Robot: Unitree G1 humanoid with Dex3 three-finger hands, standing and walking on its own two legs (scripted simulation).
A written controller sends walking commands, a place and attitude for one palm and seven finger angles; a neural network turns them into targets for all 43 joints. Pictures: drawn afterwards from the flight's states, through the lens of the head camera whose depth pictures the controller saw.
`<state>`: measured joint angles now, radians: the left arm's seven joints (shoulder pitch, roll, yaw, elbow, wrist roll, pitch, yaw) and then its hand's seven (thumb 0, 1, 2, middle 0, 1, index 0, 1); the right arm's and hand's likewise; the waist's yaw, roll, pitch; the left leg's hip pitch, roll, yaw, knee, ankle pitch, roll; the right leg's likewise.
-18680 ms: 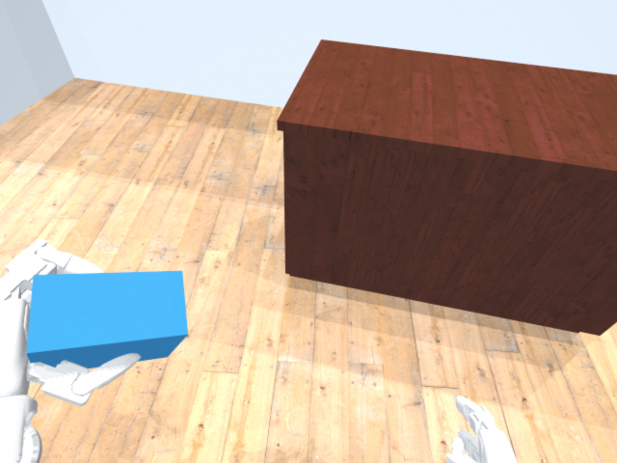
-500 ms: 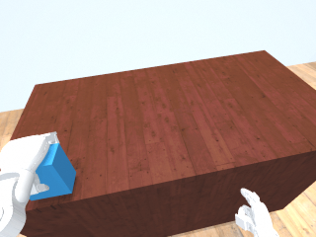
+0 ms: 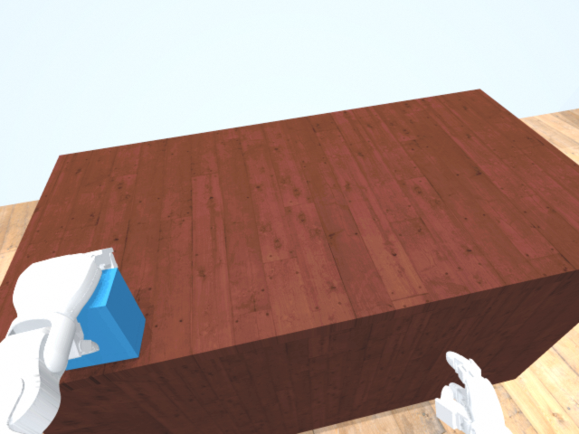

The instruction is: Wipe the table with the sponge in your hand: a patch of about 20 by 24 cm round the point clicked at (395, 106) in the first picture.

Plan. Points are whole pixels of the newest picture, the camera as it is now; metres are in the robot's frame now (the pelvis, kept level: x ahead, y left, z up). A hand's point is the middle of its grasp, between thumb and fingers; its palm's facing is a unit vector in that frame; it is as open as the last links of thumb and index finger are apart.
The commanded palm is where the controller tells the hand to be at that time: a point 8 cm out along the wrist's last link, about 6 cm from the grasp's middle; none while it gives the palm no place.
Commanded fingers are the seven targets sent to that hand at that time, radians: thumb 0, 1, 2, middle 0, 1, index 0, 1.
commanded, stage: lower the sponge onto the table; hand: left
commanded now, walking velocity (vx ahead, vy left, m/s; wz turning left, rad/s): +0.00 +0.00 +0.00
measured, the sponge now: (97, 328) +0.21 +0.33 +0.02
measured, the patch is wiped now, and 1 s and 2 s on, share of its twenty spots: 0.00 0.20 0.35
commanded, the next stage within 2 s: wipe forward along the first lane in 0.26 s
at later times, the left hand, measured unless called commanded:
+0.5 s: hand (87, 297) +0.23 +0.33 +0.07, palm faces -0.06 -0.05 -1.00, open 10.5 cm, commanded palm +0.23 +0.33 +0.11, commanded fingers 0.00 0.10 1.30 -1.20 -1.60 -1.20 -1.60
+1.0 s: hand (94, 271) +0.28 +0.35 +0.07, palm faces -0.14 +0.00 -0.99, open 10.5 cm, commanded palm +0.28 +0.35 +0.09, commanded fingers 0.00 0.10 1.30 -1.20 -1.60 -1.20 -1.60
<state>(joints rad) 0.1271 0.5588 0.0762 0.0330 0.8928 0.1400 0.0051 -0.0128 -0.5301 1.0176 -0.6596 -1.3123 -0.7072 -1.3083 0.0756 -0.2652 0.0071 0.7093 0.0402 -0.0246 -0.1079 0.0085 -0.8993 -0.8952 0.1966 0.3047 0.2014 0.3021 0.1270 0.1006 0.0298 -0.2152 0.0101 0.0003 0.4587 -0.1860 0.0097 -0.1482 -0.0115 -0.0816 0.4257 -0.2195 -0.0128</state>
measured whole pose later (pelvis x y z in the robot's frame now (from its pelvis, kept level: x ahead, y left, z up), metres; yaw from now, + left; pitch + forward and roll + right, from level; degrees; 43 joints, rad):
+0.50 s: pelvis +0.00 -0.01 +0.00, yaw +0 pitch -1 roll -1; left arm 0.05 0.56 0.08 0.14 0.89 0.12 0.02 -0.01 -0.54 1.02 -0.67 -1.31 -0.72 -1.30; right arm 0.09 -0.27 0.00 0.72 0.05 -0.01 -0.10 0.01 -0.90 -0.90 0.20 0.30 0.20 0.30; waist 0.12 0.10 0.00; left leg -0.27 0.01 -0.01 0.49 -0.20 0.00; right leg -0.20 -0.01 -0.09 0.46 -0.24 -0.02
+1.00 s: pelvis -0.01 -0.02 -0.01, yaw +0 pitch +4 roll -1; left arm -0.21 0.63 0.12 0.51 0.93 -0.01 0.01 0.00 -0.56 1.02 -0.70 -1.28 -0.75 -1.27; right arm 0.21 -0.30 -0.03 0.74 0.07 0.02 -0.10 0.01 -0.90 -0.90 0.20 0.30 0.20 0.30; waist 0.08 0.11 -0.04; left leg -0.43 0.03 -0.02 0.58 -0.22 0.01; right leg -0.36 0.01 -0.09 0.55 -0.26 -0.03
